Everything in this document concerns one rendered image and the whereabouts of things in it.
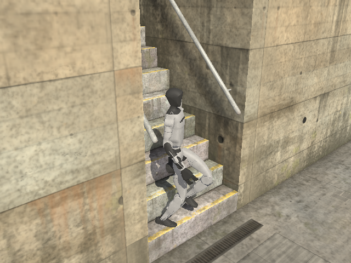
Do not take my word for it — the robot right hand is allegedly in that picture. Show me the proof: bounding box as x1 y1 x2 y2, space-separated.
181 168 198 185

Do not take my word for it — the robot left thigh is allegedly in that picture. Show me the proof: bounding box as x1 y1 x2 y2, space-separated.
182 147 213 185

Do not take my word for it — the humanoid robot head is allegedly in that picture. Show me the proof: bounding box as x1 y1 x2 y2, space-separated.
165 88 183 115

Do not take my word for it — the right robot forearm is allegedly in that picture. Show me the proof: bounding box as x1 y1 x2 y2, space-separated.
164 142 186 171

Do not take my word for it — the right robot upper arm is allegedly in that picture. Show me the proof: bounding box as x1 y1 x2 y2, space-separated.
163 116 175 147

